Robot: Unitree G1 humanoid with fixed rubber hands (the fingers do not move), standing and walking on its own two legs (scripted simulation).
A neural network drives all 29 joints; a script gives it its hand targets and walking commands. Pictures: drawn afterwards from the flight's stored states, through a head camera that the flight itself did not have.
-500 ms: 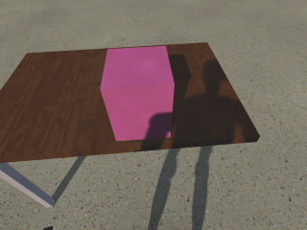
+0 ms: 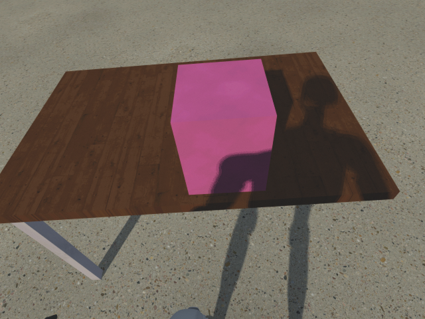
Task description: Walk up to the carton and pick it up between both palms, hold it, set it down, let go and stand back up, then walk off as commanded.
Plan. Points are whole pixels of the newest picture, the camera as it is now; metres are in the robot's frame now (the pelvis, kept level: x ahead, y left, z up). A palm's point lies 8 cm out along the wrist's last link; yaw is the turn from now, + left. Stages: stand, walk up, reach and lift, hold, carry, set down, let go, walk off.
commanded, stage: walk up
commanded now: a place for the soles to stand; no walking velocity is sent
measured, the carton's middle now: (223, 129) +0.54 +0.01 +0.03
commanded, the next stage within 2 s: none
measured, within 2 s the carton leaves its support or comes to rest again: neither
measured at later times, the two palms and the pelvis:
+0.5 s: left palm out of the picture +0.04 +0.38 -0.09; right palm out of the picture +0.06 -0.28 -0.07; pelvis -0.01 +0.04 +0.01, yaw +1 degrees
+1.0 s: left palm out of the picture +0.09 +0.36 -0.08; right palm out of the picture +0.10 -0.28 -0.08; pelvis +0.02 +0.03 +0.01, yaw +1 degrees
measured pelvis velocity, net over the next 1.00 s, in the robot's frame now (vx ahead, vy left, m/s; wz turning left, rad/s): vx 0.02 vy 0.03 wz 0.02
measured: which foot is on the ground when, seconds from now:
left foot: up 0.00-0.04, down 0.06-1.00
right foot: down 0.00-0.06, up 0.08-0.52, down 0.54-1.00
